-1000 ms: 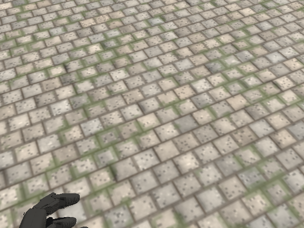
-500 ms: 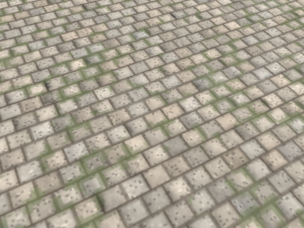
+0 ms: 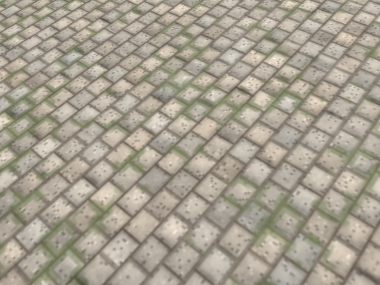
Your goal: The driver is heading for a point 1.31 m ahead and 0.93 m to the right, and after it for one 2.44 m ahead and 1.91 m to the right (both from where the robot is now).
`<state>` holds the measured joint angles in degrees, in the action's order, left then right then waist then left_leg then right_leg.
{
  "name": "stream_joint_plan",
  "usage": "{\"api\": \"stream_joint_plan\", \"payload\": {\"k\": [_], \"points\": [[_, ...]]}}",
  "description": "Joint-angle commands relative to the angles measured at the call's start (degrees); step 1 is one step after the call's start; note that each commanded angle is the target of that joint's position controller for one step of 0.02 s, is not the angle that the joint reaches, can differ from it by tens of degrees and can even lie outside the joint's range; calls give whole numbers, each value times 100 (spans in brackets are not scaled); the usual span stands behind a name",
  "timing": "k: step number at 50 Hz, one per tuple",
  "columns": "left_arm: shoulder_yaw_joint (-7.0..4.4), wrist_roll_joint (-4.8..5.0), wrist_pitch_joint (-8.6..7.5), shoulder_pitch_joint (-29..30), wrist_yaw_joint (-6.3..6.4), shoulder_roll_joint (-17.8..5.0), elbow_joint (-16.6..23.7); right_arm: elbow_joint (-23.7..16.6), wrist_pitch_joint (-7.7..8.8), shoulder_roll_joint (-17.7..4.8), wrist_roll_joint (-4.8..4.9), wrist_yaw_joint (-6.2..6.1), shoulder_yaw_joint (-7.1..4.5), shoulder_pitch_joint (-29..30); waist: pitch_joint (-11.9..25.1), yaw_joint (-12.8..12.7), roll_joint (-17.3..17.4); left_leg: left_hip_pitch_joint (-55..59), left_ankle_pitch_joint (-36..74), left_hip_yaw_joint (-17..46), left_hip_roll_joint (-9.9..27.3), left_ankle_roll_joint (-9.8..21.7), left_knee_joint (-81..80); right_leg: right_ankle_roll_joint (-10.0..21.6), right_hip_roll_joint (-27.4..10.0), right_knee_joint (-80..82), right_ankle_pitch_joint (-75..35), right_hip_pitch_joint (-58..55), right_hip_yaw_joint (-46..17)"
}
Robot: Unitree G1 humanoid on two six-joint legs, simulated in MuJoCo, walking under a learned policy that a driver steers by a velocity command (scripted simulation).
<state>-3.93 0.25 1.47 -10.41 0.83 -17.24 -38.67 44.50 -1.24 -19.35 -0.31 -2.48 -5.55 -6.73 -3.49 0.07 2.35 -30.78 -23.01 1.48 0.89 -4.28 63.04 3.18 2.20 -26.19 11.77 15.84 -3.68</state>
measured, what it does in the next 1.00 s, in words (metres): walks ahead, turning right: left foot, then right foot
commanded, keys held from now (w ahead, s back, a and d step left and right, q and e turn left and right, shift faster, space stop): e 0.30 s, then w+e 0.70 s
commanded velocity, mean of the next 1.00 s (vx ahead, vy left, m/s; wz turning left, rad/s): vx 0.24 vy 0.00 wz -0.60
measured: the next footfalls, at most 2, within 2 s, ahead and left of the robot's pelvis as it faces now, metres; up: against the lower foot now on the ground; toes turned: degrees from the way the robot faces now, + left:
left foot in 0.34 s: +0.08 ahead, +0.13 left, +0.00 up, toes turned -18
right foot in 0.80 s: +0.14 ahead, -0.22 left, +0.00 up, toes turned -32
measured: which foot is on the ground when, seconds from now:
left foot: up 0.00-0.32, down 0.34-0.80, up 0.82-1.00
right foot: down 0.00-0.34, up 0.36-0.78, down 0.80-1.00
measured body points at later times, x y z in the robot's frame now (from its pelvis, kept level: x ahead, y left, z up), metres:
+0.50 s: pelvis +0.03 +0.03 +0.00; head +0.05 +0.04 +0.45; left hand +0.26 +0.27 -0.10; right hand +0.06 -0.28 -0.09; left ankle +0.05 +0.14 -0.74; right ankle -0.01 -0.10 -0.67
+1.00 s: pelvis +0.16 -0.14 +0.00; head +0.17 -0.18 +0.45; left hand +0.39 +0.03 -0.09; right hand +0.12 -0.46 -0.11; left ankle +0.28 -0.01 -0.66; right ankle +0.11 -0.20 -0.74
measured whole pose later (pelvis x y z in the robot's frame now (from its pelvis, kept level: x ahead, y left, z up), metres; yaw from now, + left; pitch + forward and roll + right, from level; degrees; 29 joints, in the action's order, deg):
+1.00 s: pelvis +0.16 -0.14 +0.00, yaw -36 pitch +2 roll +1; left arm -2.5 0.3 -2.7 -18.7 -1.3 -16.0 -37.5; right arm 40.2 5.7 -18.9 -0.4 0.7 -3.6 -11.3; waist -2.1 -1.0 2.2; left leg -33.5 -13.3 1.5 5.3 -0.9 61.7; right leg 5.0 4.1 -23.5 12.5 12.4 -2.2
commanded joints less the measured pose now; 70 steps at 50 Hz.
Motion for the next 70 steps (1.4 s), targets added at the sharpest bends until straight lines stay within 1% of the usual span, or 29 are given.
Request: {"api": "stream_joint_plan", "payload": {"k": [1, 12, 16, 17, 18, 19, 20, 22, 25, 31, 36, 38, 40, 41, 42, 43, 44, 45, 47, 50, 55, 62, 64, 65, 66, 67, 68, 69, 70], "points": [[-222, 13, -92, 129, 89, -910, 394, -398, 96, -417, 30, -20, -116, 38, 831, 20, -957, -434, 361, 276, -18, -67, -200, 988, -1301, 717, -1926, -1056, -1471], [-298, 46, 39, 242, 56, -1123, 459, -580, 272, -380, 89, 149, -75, 197, 752, -134, -1091, 692, 137, 474, -326, -23, -2444, 1009, -1111, 436, -1423, -731, -2622], [-257, 165, 119, 448, 94, -993, 531, -446, 354, -433, 86, 226, -122, -383, 964, 219, -954, 2086, 1418, 367, -196, 251, -4318, 562, -648, 0, -851, -344, -2625], [-163, 119, 119, 187, 93, -677, 515, -442, 323, -729, 13, 195, -180, -581, 1194, 139, -146, 2979, 1278, 1235, 816, 644, -4565, 227, -199, -830, 1044, 450, -2058], [-161, 159, 72, 71, 92, -611, 622, -421, 267, -1138, -116, 180, -244, -593, 829, -26, 1229, 3103, 610, 2710, 1759, 1493, -4922, -49, 746, -1848, 2401, 1817, -791], [-267, 64, -12, 120, 94, -1020, 608, -528, 321, -932, -173, 180, -198, -433, 502, 44, 1049, 2682, -327, 3155, 2174, 1874, -5141, -202, 214, -2912, 2139, 2236, -761], [-338, 71, -37, 119, 67, -1202, 533, -608, 357, -674, -107, 139, -121, -217, 312, -19, 789, 2529, -839, 2724, 1931, 1708, -5205, -264, -10, -3268, 1659, 2320, -655], [-339, 18, -21, 8, 39, -1047, 388, -627, 384, -529, 59, 39, -63, -116, 169, -3, 702, 2752, -830, 2030, 1492, 1336, -5232, -495, -147, -3682, 1029, 2648, -447], [-228, 90, -108, 289, -66, -696, 507, -573, 431, -525, 18, -2, -31, -549, 89, 280, 558, 2845, -371, 1292, 1338, 1302, -5425, -650, -336, -3739, 494, 2862, -76], [-95, 95, -236, 644, -207, -420, 777, -490, 502, -778, 31, 101, -110, -915, -5, 475, 539, 2927, 500, 438, 1496, 1409, -5572, -689, -637, -2389, -54, 2593, 179], [-47, 119, -233, 726, -331, -430, 898, -405, 511, -977, 187, 230, -200, -976, -133, 415, 523, 2603, 835, -188, 1642, 1299, -5414, -345, -645, -1418, 155, 1623, 560], [-93, 113, -213, 488, -346, -512, 889, -371, 458, -1046, 263, 266, -225, -920, -67, 182, 462, 2575, 1425, -377, 1723, 1198, -4991, -93, -468, -1052, 323, 1071, 784], [-397, 131, -184, -907, -286, -986, 459, -360, 441, -771, 233, 264, -119, -989, 769, -525, -16, 1960, 3327, -1148, 1237, 830, -2848, 260, 75, -535, 84, -1161, 987], [-573, 193, -151, -1922, -176, -1542, 301, -551, 468, -364, -17, 255, 53, -1002, 1303, -884, -1122, 511, 1516, -1359, 843, 439, -634, 710, -977, -165, 544, -2660, -776], [-558, 170, -275, -1757, -199, -2058, 495, -990, 628, 60, -88, 237, 202, -1002, 1842, -463, -2302, -1449, -1234, -346, -217, 199, 924, 1735, -2120, 1000, 2182, -3490, -4233], [-388, 134, -422, -1612, -259, -1426, 533, -973, 760, -646, 188, 271, 56, -456, 1502, -776, -1249, -1997, -733, 322, 71, 315, 1389, 1625, -2215, 1422, 2364, -3217, -4111], [-277, 81, -501, -1397, -268, -1144, 486, -1026, 847, -766, 281, 307, 20, -302, 940, -609, -1176, -2149, -170, 259, 309, 512, 1201, 1479, -2081, 1328, 1881, -2710, -3386], [-213, 66, -521, -1078, -269, -970, 526, -913, 882, -705, 160, 279, 38, -370, 701, -398, -697, -1796, 298, 263, 534, 552, 804, 1301, -1818, 1223, 1193, -2106, -2761], [-126, -23, -501, -551, -219, -790, 632, -820, 845, -641, -15, 295, 15, -476, 434, -50, -742, -1095, 927, 289, 691, 475, 129, 1133, -1357, 1372, 155, -1211, -1947], [-132, -2, -552, -552, -114, -843, 511, -755, 719, -490, -75, 320, 41, -429, 357, 51, -615, -932, 1490, 113, 494, 216, -457, 1193, -1151, 1495, -1143, -858, -1421], [-172, 86, -523, -1079, 25, -927, 119, -1068, 739, -148, -26, 371, 188, 775, 80, -311, -688, -604, 2877, 28, 67, 69, -2549, 880, -806, 1421, -1394, -602, -1030], [-214, 123, -397, -1481, 133, -899, -311, -1211, 872, -314, 49, 526, 145, 1208, 18, -349, -821, -84, 2781, 220, -86, 433, -3592, 696, -1239, 837, -1693, -1463, -1642], [-219, 79, -348, -1416, 121, -876, -336, -1066, 891, -499, 21, 475, 40, 578, 382, -69, -997, 769, 2233, -60, -261, 663, -3612, 565, -1150, 154, -3313, -1705, -1563], [-174, 53, -333, -1306, 90, -805, -297, -938, 894, -666, -2, 432, -44, -106, 930, 317, -970, 1876, 2442, -133, -171, 881, -3669, 403, -868, -739, -3864, -1516, -1336], [-71, -55, -330, -1270, 68, -574, -147, -857, 879, -910, -94, 390, -88, -1064, 1871, 689, -562, 3673, 2495, 799, 701, 1273, -3310, 247, -524, -2256, -2704, -551, -1203], [82, 80, -379, -2385, 23, 2, -264, -544, 823, -1175, -69, 442, -182, -1603, 2786, 251, 1441, 5817, 1296, 3614, 2065, 2309, -3717, -219, 468, -4409, 1581, 1620, -790], [38, 164, -427, -2264, 21, -487, -379, -536, 811, -637, 89, 473, -63, -1680, 2515, 413, 1083, 5583, 116, 4410, 2092, 2164, -4369, -234, 231, -5039, 2052, 2239, -1045], [-61, 223, -452, -1422, 7, -836, -223, -584, 787, -394, 114, 432, 7, -1252, 1517, 526, 466, 4701, 19, 3496, 1889, 1939, -4537, -238, -14, -5133, 1607, 2481, -907], [-47, 169, -481, -872, 23, -830, -72, -617, 750, -359, 48, 412, 41, -880, 909, 415, -93, 3785, 525, 2815, 1657, 1795, -4687, -229, -248, -4910, 1207, 2361, -628]]}}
